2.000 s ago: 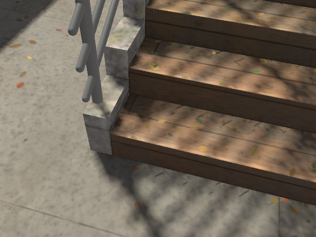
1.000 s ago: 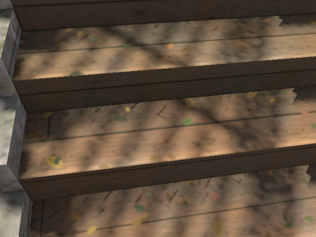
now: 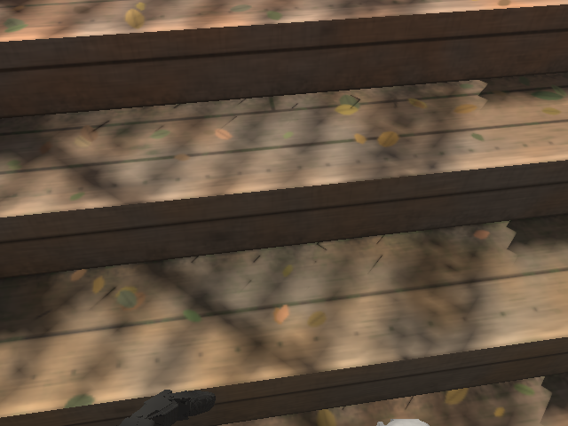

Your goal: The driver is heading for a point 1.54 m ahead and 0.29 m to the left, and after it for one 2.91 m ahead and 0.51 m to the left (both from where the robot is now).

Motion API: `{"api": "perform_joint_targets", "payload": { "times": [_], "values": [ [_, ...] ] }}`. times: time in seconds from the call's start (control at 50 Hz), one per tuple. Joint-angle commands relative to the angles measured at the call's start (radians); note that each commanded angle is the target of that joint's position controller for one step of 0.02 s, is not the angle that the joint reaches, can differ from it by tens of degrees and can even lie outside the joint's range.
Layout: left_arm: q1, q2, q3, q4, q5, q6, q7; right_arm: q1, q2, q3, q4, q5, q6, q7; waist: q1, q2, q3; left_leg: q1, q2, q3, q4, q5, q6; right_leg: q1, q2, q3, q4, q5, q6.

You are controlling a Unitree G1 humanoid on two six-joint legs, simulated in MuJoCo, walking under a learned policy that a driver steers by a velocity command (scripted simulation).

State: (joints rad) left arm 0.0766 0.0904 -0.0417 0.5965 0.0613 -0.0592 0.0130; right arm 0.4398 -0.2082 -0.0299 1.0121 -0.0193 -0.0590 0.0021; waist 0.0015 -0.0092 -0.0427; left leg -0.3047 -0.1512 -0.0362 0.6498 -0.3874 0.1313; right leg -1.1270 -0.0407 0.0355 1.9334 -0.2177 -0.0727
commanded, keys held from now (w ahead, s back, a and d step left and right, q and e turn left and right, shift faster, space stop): w+q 0.72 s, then w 0.12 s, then w+e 0.16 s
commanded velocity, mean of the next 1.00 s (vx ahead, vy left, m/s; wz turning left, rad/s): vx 0.50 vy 0.00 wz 0.48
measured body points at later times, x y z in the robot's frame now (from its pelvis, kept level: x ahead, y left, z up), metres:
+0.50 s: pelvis +0.30 -0.03 +0.17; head +0.30 -0.02 +0.62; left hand +0.24 +0.23 +0.03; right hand +0.60 -0.15 +0.14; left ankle +0.29 +0.11 -0.29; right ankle +0.32 -0.13 -0.55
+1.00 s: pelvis +0.55 +0.14 +0.34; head +0.56 +0.15 +0.79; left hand +0.63 +0.42 +0.26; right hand +0.72 -0.06 +0.20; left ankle +0.55 +0.21 -0.38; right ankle +0.60 +0.01 -0.11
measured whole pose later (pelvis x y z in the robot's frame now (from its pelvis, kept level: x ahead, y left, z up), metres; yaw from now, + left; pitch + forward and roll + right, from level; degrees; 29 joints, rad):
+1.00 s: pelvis +0.55 +0.14 +0.34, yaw +26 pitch +3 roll +2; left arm 0.11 0.13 0.04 0.59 0.03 -0.06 0.02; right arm 0.31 -0.21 -0.07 0.89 -0.03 -0.09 0.01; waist 0.02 -0.04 -0.01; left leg -0.43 -0.07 0.11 0.70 -0.32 0.09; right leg -1.00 0.08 0.11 2.07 -0.20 -0.06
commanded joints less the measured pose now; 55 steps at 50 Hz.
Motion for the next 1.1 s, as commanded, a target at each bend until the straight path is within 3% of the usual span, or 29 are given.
{"api": "perform_joint_targets", "payload": {
  "times": [0.02, 0.08, 0.12, 0.14, 0.18, 0.2, 0.22, 0.24, 0.26, 0.28, 0.32, 0.34, 0.4, 0.46, 0.48, 0.54, 0.58, 0.64, 0.68, 0.7, 0.72, 0.76, 0.78, 0.8, 0.82, 0.88, 0.94, 1.02, 1.1],
  "values": [
    [-0.067, -0.007, -0.002, -0.081, 0.001, -0.001, 0.008, 0.051, -0.086, -0.015, -0.058, -0.005, -0.043, -0.007, -0.029, 0.105, 0.069, 0.069, 0.247, -0.357, -0.295, 0.375, 0.135, -0.253, 0.013, -0.098, 0.265, -0.104, 0.007],
    [-0.311, -0.064, -0.04, -0.207, 0.014, -0.005, 0.0, 0.178, -0.089, -0.023, -0.016, 0.0, -0.027, -0.022, -0.086, 0.078, 0.124, 0.164, 0.221, -0.356, -0.358, 0.204, 0.109, -0.389, -0.021, -0.092, 0.104, -0.244, -0.014],
    [-0.396, -0.001, -0.035, -0.25, -0.005, 0.006, -0.019, 0.21, -0.097, -0.028, -0.038, 0.01, -0.008, -0.041, -0.147, 0.045, 0.131, 0.14, 0.238, -0.359, -0.52, 0.475, 0.135, -0.231, 0.0, -0.209, -0.204, -0.239, 0.022],
    [-0.434, -0.028, -0.043, -0.292, 0.0, 0.012, -0.025, 0.199, -0.107, -0.042, -0.045, 0.022, 0.0, -0.058, -0.141, 0.064, 0.096, 0.109, 0.285, -0.361, -0.619, 0.645, 0.131, -0.007, -0.031, -0.151, -0.382, -0.23, -0.002],
    [-0.155, 0.011, -0.011, -0.201, -0.045, 0.015, -0.014, 0.039, -0.118, -0.048, -0.139, 0.026, -0.017, -0.06, 0.018, 0.168, -0.12, 0.019, 0.242, -0.178, -0.445, 1.481, 0.07, 0.617, 0.082, -0.205, -0.659, -0.167, -0.046],
    [0.053, 0.094, 0.042, -0.145, -0.064, 0.031, 0.003, 0.0, -0.218, -0.08, -0.188, 0.027, -0.034, -0.054, 0.133, 0.209, -0.338, 0.14, 0.278, -0.213, -0.245, 1.744, 0.045, 0.828, 0.098, -0.136, -0.714, -0.191, -0.054],
    [0.219, 0.167, 0.076, -0.096, -0.064, 0.033, 0.005, -0.088, -0.278, -0.105, -0.214, 0.053, -0.066, -0.031, 0.243, 0.166, -0.443, 0.2, 0.292, -0.228, -0.022, 1.77, 0.019, 0.964, 0.087, -0.073, -0.891, -0.159, -0.068],
    [0.294, 0.239, 0.112, -0.062, -0.037, 0.022, 0.012, -0.118, -0.234, -0.107, -0.242, 0.047, -0.103, 0.002, 0.271, 0.01, -0.484, 0.082, 0.227, -0.223, 0.271, 1.394, 0.006, 1.121, -0.019, 0.11, -1.051, -0.323, -0.107],
    [0.29, 0.332, 0.14, -0.024, -0.017, 0.021, 0.021, -0.148, -0.1, -0.084, -0.335, 0.055, -0.104, 0.037, 0.209, -0.37, -0.506, -0.284, -0.019, -0.153, 0.716, 0.252, -0.067, 1.223, -0.342, 0.721, -1.413, -0.386, -0.245],
    [0.166, 0.265, 0.14, -0.051, -0.034, 0.047, 0.04, -0.144, -0.09, -0.081, -0.367, -0.019, -0.1, 0.042, 0.131, -0.284, -0.47, -0.367, 0.03, -0.185, 1.034, 0.21, -0.054, 1.106, -0.34, 0.92, -1.547, -0.485, -0.245],
    [0.089, 0.108, 0.103, 0.063, -0.053, 0.033, 0.036, -0.196, 0.031, -0.046, -0.395, -0.057, -0.055, 0.031, 0.031, 0.002, -0.123, -0.547, 0.104, -0.074, 1.201, 0.352, -0.029, 0.845, -0.286, 0.678, -1.465, -0.68, -0.199],
    [0.123, 0.096, 0.105, 0.125, -0.038, 0.011, 0.03, -0.224, 0.056, -0.03, -0.424, -0.061, -0.057, 0.023, 0.02, 0.043, -0.064, -0.623, 0.11, -0.083, 1.346, 0.349, -0.005, 0.816, -0.29, 0.577, -1.492, -0.545, -0.183],
    [0.201, 0.02, 0.085, 0.28, -0.013, -0.049, 0.003, -0.226, 0.167, 0.019, -0.469, -0.015, 0.013, -0.015, -0.08, -0.001, 0.083, -0.789, 0.125, -0.151, 1.564, 0.223, 0.021, 0.714, -0.273, 0.287, -1.553, -0.193, -0.107],
    [0.157, 0.076, 0.091, 0.294, -0.024, -0.089, -0.014, -0.285, 0.089, 0.012, -0.498, -0.002, 0.05, -0.022, -0.122, 0.034, 0.155, -0.807, 0.155, -0.158, 1.329, 0.227, -0.007, 0.642, -0.234, 0.018, -1.657, -0.063, -0.046],
    [0.131, 0.096, 0.09, 0.283, -0.026, -0.101, -0.011, -0.319, 0.041, -0.006, -0.491, -0.008, 0.058, -0.017, -0.113, 0.05, 0.142, -0.759, 0.139, -0.108, 1.263, 0.294, -0.024, 0.625, -0.225, -0.059, -1.669, 0.008, -0.053],
    [0.3, 0.202, 0.115, 0.348, -0.01, -0.119, -0.02, -0.482, 0.104, 0.0, -0.528, -0.019, 0.061, -0.036, -0.022, -0.054, 0.098, -1.084, 0.115, -0.065, 1.631, 0.121, 0.005, 0.94, -0.309, -0.022, -1.739, -0.009, -0.115],
    [0.378, 0.232, 0.123, 0.368, -0.007, -0.119, -0.024, -0.644, 0.1, 0.005, -0.601, -0.019, 0.056, -0.046, 0.017, -0.025, 0.123, -1.264, 0.145, -0.095, 1.604, -0.071, 0.025, 1.146, -0.323, -0.055, -1.8, -0.087, -0.076],
    [0.471, 0.161, 0.105, 0.416, -0.014, -0.088, 0.01, -0.773, 0.081, 0.019, -0.666, -0.03, 0.069, -0.023, 0.036, -0.043, 0.13, -1.098, 0.187, 0.062, 1.203, -0.042, 0.006, 1.119, -0.223, -0.204, -1.89, -0.018, -0.028],
    [0.369, 0.213, 0.115, 0.373, -0.046, -0.063, 0.025, -0.723, 0.119, 0.045, -0.661, 0.004, 0.085, 0.037, 0.02, -0.067, 0.086, -0.575, 0.218, 0.243, 0.698, -0.023, 0.027, 0.916, -0.169, -0.302, -2.065, 0.213, -0.1],
    [0.372, 0.258, 0.12, 0.331, -0.067, -0.054, 0.03, -0.654, 0.1, 0.031, -0.601, -0.01, 0.092, 0.028, 0.037, -0.038, -0.011, -0.383, 0.123, 0.36, 0.661, -0.09, 0.027, 0.973, -0.204, -0.314, -1.921, 0.823, -0.129],
    [0.4, 0.35, 0.14, 0.322, -0.077, -0.052, 0.034, -0.489, 0.086, 0.014, -0.554, 0.0, 0.101, 0.013, -0.041, -0.095, -0.149, -0.268, 0.063, 0.358, 0.633, -0.108, 0.03, 1.114, -0.258, -0.306, -1.696, 1.397, -0.126],
    [0.38, 0.418, 0.159, 0.282, -0.113, -0.083, -0.016, -0.161, -0.02, -0.026, -0.479, -0.003, 0.077, -0.005, -0.166, -0.277, -0.371, 0.039, 0.008, 0.174, 0.311, -0.027, 0.076, 1.2, -0.249, -0.245, -1.233, 1.608, -0.08],
    [0.307, 0.364, 0.149, 0.192, -0.113, -0.113, -0.032, -0.111, -0.15, -0.073, -0.443, -0.011, 0.061, -0.025, -0.194, -0.157, -0.389, 0.272, 0.154, -0.284, 0.074, -0.143, 0.127, 0.776, -0.107, -0.199, -0.841, 1.165, -0.002],
    [0.275, 0.274, 0.151, 0.123, -0.094, -0.125, -0.064, -0.136, -0.274, -0.128, -0.439, -0.011, 0.073, -0.038, -0.167, 0.129, -0.463, 0.311, 0.397, -0.88, -0.307, -0.177, 0.162, 0.554, 0.083, -0.054, -0.283, 0.144, 0.06],
    [0.273, 0.175, 0.149, 0.11, -0.053, -0.098, -0.077, -0.261, -0.217, -0.103, -0.451, -0.025, 0.067, -0.009, -0.084, 0.046, -0.467, 0.228, 0.413, -0.821, -0.279, -0.151, 0.17, 0.49, 0.069, 0.126, 0.038, 0.132, 0.064],
    [0.183, 0.042, 0.103, 0.003, -0.024, -0.053, -0.009, -0.225, -0.064, -0.069, -0.274, 0.005, -0.014, 0.015, 0.023, -0.056, -0.041, -0.091, 0.338, -0.436, -0.152, 0.126, 0.095, 0.271, 0.044, 0.087, 0.119, 0.128, 0.031],
    [0.181, 0.0, 0.064, -0.023, -0.021, -0.004, 0.006, -0.169, 0.02, -0.029, -0.186, -0.01, -0.05, 0.01, 0.064, -0.031, 0.014, -0.102, 0.36, -0.267, -0.21, 0.313, 0.087, 0.128, 0.087, 0.155, 0.167, 0.048, 0.009],
    [-0.02, -0.045, 0.037, -0.082, -0.033, 0.028, 0.023, -0.022, -0.017, -0.02, -0.086, -0.019, -0.095, 0.014, 0.008, 0.005, 0.071, 0.052, 0.429, -0.161, -0.363, 0.307, 0.069, -0.226, 0.127, 0.107, 0.416, -0.077, -0.028],
    [-0.211, -0.051, 0.012, -0.169, -0.039, 0.049, 0.012, 0.002, -0.009, 0.0, -0.053, -0.008, -0.081, 0.016, 0.01, 0.001, 0.141, 0.013, 0.346, 0.015, -0.474, 0.049, -0.01, -0.305, 0.095, 0.012, 0.248, -0.131, -0.048]
  ]
}}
